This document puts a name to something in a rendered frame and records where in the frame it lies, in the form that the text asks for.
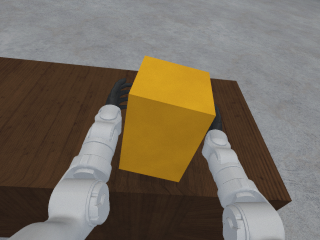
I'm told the robot left hand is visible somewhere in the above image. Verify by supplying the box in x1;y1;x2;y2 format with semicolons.
105;78;133;110

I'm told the carton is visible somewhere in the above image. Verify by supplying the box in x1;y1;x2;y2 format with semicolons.
119;55;216;182

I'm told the robot right hand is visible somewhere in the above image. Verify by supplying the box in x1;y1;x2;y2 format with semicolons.
206;103;223;134

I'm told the right robot forearm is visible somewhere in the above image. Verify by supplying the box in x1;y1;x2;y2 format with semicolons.
202;129;285;239

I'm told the pedestal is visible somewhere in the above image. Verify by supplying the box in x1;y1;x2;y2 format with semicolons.
0;57;292;240

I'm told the left robot forearm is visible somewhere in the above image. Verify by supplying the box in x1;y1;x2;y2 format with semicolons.
48;104;122;216

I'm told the robot left upper arm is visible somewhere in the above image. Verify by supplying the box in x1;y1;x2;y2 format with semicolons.
7;178;110;240

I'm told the robot right upper arm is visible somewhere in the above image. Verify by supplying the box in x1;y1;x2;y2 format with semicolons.
222;202;285;240

